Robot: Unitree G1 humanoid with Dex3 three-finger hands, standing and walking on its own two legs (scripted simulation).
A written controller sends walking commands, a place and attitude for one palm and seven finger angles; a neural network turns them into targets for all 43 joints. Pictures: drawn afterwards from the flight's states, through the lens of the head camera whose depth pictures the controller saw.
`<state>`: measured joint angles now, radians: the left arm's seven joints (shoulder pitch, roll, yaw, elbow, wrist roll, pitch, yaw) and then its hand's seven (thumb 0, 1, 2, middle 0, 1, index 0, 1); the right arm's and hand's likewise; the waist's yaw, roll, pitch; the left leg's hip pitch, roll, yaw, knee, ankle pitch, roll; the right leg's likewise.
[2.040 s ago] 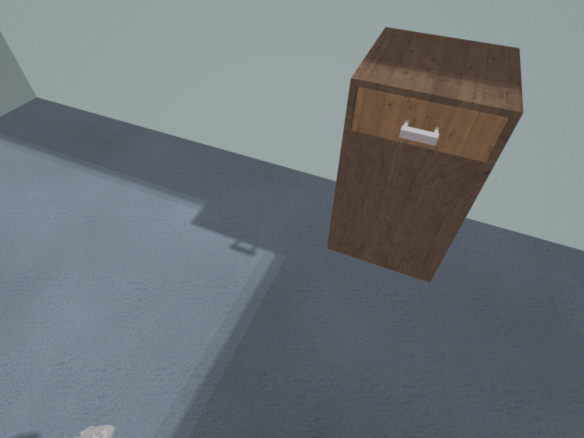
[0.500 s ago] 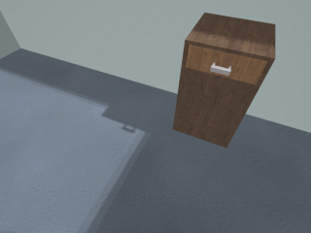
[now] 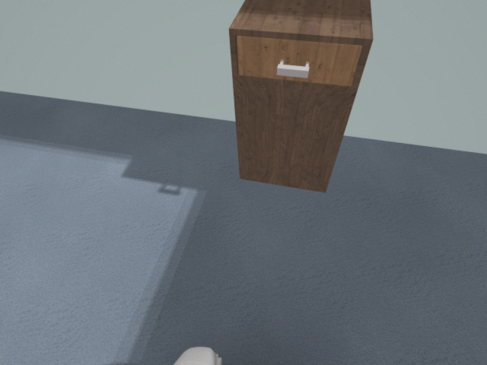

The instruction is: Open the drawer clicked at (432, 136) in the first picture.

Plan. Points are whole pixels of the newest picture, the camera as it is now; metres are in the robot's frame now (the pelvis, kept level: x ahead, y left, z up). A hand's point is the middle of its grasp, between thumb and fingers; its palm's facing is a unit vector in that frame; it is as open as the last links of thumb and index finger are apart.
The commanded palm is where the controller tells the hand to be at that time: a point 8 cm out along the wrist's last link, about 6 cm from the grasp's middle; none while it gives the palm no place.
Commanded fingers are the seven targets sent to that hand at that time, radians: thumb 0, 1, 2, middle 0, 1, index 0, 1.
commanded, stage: walk to a spot facing it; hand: left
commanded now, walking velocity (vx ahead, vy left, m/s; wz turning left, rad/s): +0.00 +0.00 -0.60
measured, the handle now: (293, 67) +1.00 -0.08 -0.06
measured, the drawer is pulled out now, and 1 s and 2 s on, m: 0.00 0.00 0.00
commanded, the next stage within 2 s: turn to face it in 1.56 s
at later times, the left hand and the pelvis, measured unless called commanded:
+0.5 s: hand out of the picture +0.10 +0.26 -0.15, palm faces -0.21 -0.95 -0.22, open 7.4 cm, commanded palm none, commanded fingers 0.00 0.90 0.90 -0.20 -0.30 -0.20 -0.30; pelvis -0.03 +0.06 +0.02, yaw -17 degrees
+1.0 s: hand out of the picture +0.14 +0.15 -0.14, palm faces -0.56 -0.81 -0.20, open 7.4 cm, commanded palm none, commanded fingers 0.00 0.90 0.90 -0.20 -0.30 -0.20 -0.30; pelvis -0.02 +0.03 +0.02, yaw -35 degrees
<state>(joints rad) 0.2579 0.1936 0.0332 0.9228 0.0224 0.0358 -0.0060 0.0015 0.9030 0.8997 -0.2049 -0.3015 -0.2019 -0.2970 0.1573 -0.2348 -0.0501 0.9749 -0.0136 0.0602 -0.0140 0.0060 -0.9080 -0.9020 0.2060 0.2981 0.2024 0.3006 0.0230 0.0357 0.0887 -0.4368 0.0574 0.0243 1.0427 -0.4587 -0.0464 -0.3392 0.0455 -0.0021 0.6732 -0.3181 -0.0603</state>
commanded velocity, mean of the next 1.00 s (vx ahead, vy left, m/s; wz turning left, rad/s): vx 0.12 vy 0.00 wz -0.57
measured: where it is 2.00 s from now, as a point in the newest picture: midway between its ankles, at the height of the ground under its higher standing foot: outside the picture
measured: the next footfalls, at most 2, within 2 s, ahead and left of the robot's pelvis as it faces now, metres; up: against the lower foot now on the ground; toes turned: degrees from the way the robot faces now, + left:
left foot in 0.34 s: +0.03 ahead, +0.16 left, +0.00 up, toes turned -11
right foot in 0.76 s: -0.07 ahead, -0.08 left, +0.00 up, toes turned -34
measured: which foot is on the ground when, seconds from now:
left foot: up 0.00-0.32, down 0.34-0.76, up 0.78-1.00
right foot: down 0.00-0.34, up 0.36-0.74, down 0.76-1.00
